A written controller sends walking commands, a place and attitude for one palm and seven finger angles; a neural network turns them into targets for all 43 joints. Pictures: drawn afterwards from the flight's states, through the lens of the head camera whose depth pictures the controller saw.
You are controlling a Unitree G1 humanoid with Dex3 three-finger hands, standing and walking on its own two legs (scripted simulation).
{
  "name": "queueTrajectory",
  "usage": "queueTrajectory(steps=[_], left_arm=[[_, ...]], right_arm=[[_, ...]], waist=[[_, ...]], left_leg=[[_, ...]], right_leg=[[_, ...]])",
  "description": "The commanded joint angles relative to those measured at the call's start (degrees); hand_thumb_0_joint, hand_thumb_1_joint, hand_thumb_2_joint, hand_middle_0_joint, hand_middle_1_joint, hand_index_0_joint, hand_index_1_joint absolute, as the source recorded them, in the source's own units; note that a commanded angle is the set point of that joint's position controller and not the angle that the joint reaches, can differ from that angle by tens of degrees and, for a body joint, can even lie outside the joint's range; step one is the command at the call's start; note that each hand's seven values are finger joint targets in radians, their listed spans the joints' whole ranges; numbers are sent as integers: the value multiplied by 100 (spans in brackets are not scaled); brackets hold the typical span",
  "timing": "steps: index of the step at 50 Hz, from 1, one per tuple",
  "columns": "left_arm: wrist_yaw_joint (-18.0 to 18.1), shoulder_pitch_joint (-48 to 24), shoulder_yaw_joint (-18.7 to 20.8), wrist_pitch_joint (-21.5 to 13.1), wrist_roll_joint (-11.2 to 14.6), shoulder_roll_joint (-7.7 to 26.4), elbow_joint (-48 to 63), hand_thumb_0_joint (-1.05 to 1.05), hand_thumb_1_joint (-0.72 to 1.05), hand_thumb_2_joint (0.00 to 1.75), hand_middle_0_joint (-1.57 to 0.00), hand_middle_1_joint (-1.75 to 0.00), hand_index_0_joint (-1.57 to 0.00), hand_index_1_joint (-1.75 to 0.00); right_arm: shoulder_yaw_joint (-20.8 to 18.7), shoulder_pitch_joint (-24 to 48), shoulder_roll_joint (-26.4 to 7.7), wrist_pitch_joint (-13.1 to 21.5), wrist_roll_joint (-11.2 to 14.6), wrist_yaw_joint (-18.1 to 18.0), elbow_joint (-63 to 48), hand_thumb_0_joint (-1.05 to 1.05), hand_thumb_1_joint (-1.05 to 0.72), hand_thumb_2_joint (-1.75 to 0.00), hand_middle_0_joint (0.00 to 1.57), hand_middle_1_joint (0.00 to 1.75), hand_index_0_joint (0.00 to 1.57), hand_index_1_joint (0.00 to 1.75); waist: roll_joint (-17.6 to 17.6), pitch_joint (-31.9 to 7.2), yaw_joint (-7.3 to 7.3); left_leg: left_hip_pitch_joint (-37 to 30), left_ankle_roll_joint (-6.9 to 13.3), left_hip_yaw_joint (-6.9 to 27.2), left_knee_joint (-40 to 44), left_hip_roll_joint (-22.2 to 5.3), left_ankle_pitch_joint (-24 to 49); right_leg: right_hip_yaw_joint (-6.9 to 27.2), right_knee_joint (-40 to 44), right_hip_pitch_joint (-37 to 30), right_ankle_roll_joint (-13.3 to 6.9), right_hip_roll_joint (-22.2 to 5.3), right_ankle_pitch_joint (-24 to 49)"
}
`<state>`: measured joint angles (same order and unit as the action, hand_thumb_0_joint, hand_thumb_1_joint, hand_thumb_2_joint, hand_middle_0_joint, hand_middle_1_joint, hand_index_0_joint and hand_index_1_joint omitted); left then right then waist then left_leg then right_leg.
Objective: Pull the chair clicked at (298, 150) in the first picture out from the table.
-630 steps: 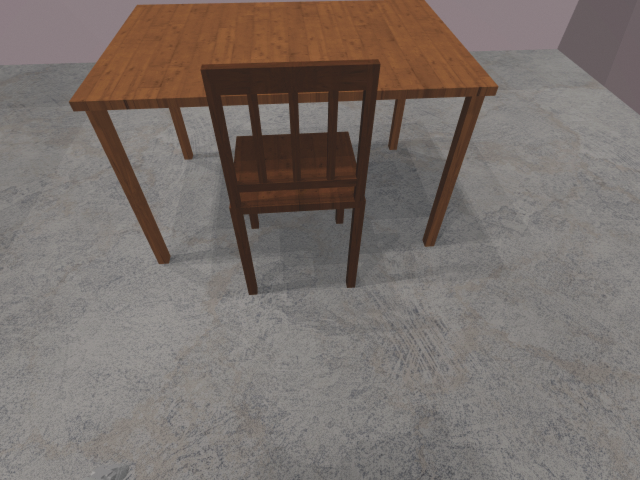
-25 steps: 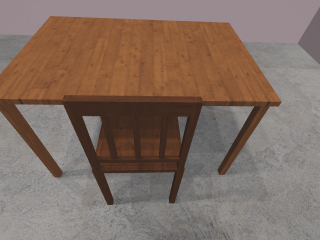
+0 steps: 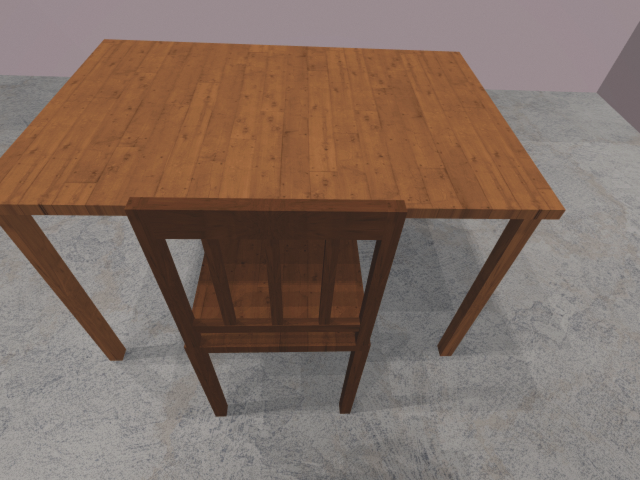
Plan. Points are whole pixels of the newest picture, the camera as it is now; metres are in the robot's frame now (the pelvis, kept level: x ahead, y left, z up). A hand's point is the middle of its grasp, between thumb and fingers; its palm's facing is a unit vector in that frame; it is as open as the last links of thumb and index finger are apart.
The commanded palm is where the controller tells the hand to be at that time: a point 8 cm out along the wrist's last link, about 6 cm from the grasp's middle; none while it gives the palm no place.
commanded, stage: shuffle to correct the standing spot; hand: left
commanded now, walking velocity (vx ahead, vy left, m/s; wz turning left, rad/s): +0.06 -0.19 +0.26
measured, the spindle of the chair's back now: (274, 283) +0.46 +0.10 -0.10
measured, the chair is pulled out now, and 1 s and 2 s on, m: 0.00 0.00 0.00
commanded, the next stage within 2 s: come to a stop and stand still in 0.42 s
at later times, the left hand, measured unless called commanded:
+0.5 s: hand out of the picture +0.01 +0.08 -0.19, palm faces +0.09 -0.98 -0.18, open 7.4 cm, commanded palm none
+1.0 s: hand out of the picture +0.02 +0.11 -0.17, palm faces +0.10 -0.96 -0.26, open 7.4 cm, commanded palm none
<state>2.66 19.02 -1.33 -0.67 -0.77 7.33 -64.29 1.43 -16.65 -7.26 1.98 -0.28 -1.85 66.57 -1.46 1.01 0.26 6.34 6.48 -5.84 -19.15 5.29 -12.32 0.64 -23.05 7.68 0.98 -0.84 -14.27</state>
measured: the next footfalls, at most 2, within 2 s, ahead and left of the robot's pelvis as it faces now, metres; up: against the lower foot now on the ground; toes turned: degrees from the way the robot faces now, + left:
none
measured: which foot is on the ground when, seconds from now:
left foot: down 0.00-1.00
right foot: down 0.00-1.00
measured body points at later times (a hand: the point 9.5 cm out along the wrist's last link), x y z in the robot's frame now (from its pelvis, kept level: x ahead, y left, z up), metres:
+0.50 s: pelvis +0.04 -0.08 -0.01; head +0.06 -0.08 +0.44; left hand +0.01 +0.14 -0.17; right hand +0.02 -0.30 -0.17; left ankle -0.02 +0.04 -0.74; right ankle +0.02 -0.15 -0.74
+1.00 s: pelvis +0.02 -0.08 -0.01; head +0.04 -0.09 +0.44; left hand +0.02 +0.16 -0.15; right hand +0.09 -0.31 -0.16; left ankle +0.02 +0.01 -0.74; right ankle +0.02 -0.15 -0.74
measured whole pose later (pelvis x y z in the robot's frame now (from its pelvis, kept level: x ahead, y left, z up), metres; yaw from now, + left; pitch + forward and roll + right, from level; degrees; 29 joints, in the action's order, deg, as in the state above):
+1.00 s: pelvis +0.02 -0.08 -0.01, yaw +5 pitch -1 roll +0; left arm 3.3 16.2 -0.4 -1.3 -0.8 10.6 -58.2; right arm -1.2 -12.8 -10.2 -0.5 -0.7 -1.6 58.3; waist 1.3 3.2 0.1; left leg 13.1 2.3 -3.6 -29.5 1.0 -15.3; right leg -5.0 -27.9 10.9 -3.9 2.6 -16.0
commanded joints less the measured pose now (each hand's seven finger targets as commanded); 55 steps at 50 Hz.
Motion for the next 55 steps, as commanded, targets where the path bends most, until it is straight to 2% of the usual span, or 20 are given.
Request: queueTrajectory(steps=[1,11,15,19,22,25,28,31,34,36,38,40,43,44,45,46,48,50,52,55], left_arm=[[-22,477,83,6,-6,349,66,0,90,90,-20,-30,-20,-30],[-53,364,185,100,-79,396,190,0,90,90,-20,-30,-20,-30],[-63,423,222,84,-52,358,204,0,90,90,-20,-30,-20,-30],[-40,687,243,46,-36,447,74,0,90,90,-20,-30,-20,-30],[-52,626,266,66,-44,564,109,0,90,90,-20,-30,-20,-30],[-70,593,310,89,-31,638,192,0,90,90,-20,-30,-20,-30],[-37,565,338,38,-8,659,241,0,90,90,-20,-30,-20,-30],[48,698,312,-140,68,717,175,0,90,90,-20,-30,-20,-30],[134,755,390,-131,24,993,190,0,90,90,-20,-30,-20,-30],[161,643,407,-78,8,1058,269,0,90,90,-20,-30,-20,-30],[148,328,404,-37,33,1086,397,0,90,90,-20,-30,-20,-30],[116,121,356,1,62,909,538,0,90,90,-20,-30,-20,-30],[69,97,280,51,-33,767,538,0,90,90,-20,-30,-20,-30],[46,134,265,32,-37,755,535,0,90,90,-20,-30,-20,-30],[77,38,153,-188,-28,1708,869,0,90,90,-20,-30,-20,-30],[119,180,354,-146,23,1357,858,0,90,90,-20,-30,-20,-30],[112,114,253,-172,40,1084,828,0,90,90,-20,-30,-20,-30],[103,-98,273,-149,5,1048,990,0,90,90,-20,-30,-20,-30],[93,-337,287,-98,-5,1004,1109,0,90,90,-20,-30,-20,-30],[80,-501,283,-22,-36,1004,1262,0,90,90,-20,-30,-20,-30]], right_arm=[[-170,-407,-671,60,6,-64,-87,0,-90,-90,20,30,20,30],[-311,-709,-708,-7,-52,-154,-7,0,-90,-90,20,30,20,30],[-345,-595,-752,-23,-71,-157,-20,0,-90,-90,20,30,20,30],[-331,-430,-588,-49,-33,-109,-34,0,-90,-90,20,30,20,30],[-305,-458,-391,-136,-43,-116,-1,0,-90,-90,20,30,20,30],[-317,-535,-375,-163,-50,-138,45,0,-90,-90,20,30,20,30],[-270,-438,-350,-130,-22,-179,5,0,-90,-90,20,30,20,30],[-173,-259,-265,-77,51,-176,-90,0,-90,-90,20,30,20,30],[-232,-291,-396,-163,101,-216,-228,0,-90,-90,20,30,20,30],[-286,-414,-483,-212,105,-243,-302,0,-90,-90,20,30,20,30],[-310,-640,-536,-227,102,-243,-328,0,-90,-90,20,30,20,30],[-321,-408,-558,-226,70,-193,-436,0,-90,-90,20,30,20,30],[-273,98,-518,-289,23,-44,-604,0,-90,-90,20,30,20,30],[-236,77,-498,-257,3,-17,-618,0,-90,-90,20,30,20,30],[-313,434,-1237,-207,-131,-28,-1280,0,-90,-90,20,30,20,30],[-454,293,-877,-111,-48,-13,-1176,0,-90,-90,20,30,20,30],[-357,86,-635,-117,-33,22,-1186,0,-90,-90,20,30,20,30],[-395,63,-656,-167,-78,70,-1250,0,-90,-90,20,30,20,30],[-429,85,-710,-206,-91,86,-1268,0,-90,-90,20,30,20,30],[-415,-55,-740,-216,-139,124,-1236,0,-90,-90,20,30,20,30]], waist=[[217,522,6],[443,421,91],[248,168,1],[-112,220,-59],[-723,675,3],[-577,391,44],[-196,73,26],[266,-171,-78],[-179,-214,-127],[-323,-217,-45],[-314,-410,132],[26,-330,75],[276,749,-88],[357,833,-101],[1236,1039,150],[596,313,-119],[-26,-366,19],[-620,-410,70],[-662,71,130],[-58,498,148]], left_leg=[[79,-319,1637,868,-1460,-82],[-180,343,2360,602,-1938,858],[-71,368,2055,114,-1917,1851],[846,-241,1205,-361,-1115,636],[1121,-387,664,-812,-738,-186],[934,-449,472,-1121,-719,-103],[817,-512,500,-1018,-779,119],[723,-590,484,-832,-777,440],[1214,-631,243,-978,-615,-1036],[1181,-575,141,-845,-577,-1033],[586,-497,76,-384,-562,-209],[-26,-424,391,-339,-896,1007],[488,-498,768,-175,-1054,-7],[482,-474,821,-108,-1020,123],[738,-284,1132,-652,-453,1638],[747,-337,894,-979,-980,811],[818,-464,896,-1027,-734,107],[923,-505,801,-1242,-659,-231],[933,-500,864,-1340,-671,-343],[877,-404,1076,-810,-823,-467]], right_leg=[[48,-3,669,-198,-297,103],[-84,-1224,1501,-184,-261,-972],[-108,-952,1141,-198,-258,-699],[200,-80,0,-364,-475,967],[552,226,214,-608,-734,1195],[565,182,91,-669,-757,2023],[603,-17,-302,-487,-818,3452],[663,95,-889,63,-897,5126],[748,-77,-1568,363,-1140,7146],[656,-284,-1524,394,-1207,7640],[450,-473,-1174,302,-1111,7040],[336,-345,-325,60,-868,4600],[622,718,689,-207,-791,573],[643,774,745,-252,-768,431],[761,-162,729,-176,-356,2355],[816,-19,560,-68,-802,1527],[1075,133,-67,-466,-1160,1499],[1161,270,79,-773,-1251,579],[1102,466,787,-865,-1211,-713],[672,241,1395,-680,-818,-1106]])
